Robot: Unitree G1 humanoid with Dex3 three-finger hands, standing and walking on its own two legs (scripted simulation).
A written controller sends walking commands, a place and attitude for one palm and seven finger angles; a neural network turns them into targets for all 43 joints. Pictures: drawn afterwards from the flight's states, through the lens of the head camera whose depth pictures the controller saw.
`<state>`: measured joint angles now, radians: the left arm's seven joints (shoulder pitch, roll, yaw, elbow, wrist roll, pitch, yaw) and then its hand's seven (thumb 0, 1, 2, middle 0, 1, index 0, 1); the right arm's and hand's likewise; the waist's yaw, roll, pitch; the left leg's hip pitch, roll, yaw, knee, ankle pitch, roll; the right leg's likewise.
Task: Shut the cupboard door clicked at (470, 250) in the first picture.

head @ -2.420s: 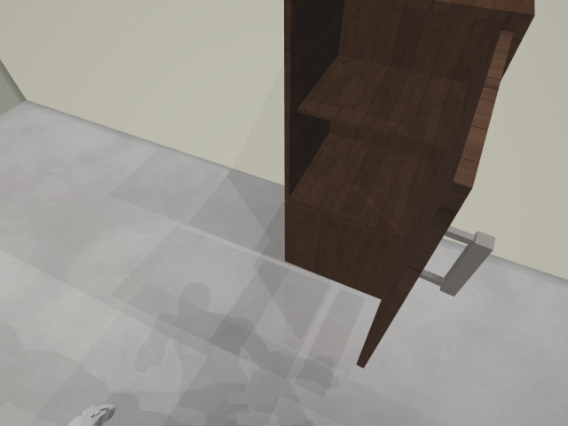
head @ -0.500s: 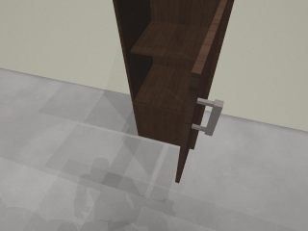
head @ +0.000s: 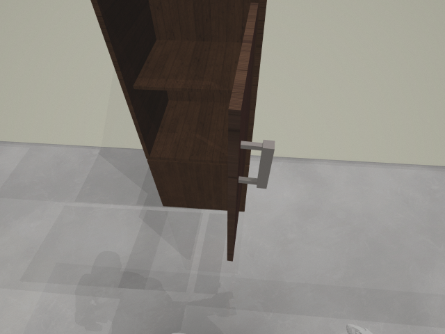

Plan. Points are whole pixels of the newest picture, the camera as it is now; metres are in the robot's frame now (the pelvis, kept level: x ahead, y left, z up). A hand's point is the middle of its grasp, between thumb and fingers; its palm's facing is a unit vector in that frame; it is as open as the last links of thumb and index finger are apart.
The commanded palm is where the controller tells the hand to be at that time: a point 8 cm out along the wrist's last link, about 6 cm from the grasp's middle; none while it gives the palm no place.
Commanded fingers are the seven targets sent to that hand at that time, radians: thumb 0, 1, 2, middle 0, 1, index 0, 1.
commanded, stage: walk around to get in front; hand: left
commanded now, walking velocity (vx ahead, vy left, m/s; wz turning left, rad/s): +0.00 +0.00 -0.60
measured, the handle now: (254, 165) +0.42 -0.01 +0.06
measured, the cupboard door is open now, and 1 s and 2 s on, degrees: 86 86 86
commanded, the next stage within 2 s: none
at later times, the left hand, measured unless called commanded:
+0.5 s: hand (157, 325) +0.15 +0.16 -0.17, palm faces -0.35 -0.90 -0.25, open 7.4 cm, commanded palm none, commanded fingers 0.00 0.90 0.90 -0.20 -0.30 -0.20 -0.30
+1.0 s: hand (168, 300) +0.21 +0.15 -0.18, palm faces -0.55 -0.81 -0.19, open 7.4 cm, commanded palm none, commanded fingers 0.00 0.90 0.90 -0.20 -0.30 -0.20 -0.30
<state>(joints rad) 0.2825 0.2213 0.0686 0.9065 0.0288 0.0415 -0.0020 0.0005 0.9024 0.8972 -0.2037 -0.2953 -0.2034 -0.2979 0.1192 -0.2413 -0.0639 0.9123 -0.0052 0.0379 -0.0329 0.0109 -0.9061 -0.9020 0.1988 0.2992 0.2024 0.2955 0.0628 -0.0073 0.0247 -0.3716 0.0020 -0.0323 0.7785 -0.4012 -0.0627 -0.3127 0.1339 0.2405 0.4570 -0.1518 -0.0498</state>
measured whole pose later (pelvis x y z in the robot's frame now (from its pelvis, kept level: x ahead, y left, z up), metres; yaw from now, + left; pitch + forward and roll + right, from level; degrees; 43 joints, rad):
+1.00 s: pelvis +0.02 +0.03 -0.01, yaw -37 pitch +1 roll -2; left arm 0.19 0.26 0.10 0.90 0.03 0.07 -0.03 0.00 0.91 0.90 -0.20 -0.29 -0.20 -0.30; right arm 0.20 -0.18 -0.02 0.88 -0.02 0.00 -0.03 0.01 -0.90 -0.90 0.20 0.30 0.21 0.30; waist 0.01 -0.05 0.06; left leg -0.27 0.07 0.14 0.56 -0.30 0.02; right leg -0.47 0.04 0.05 1.08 -0.44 0.05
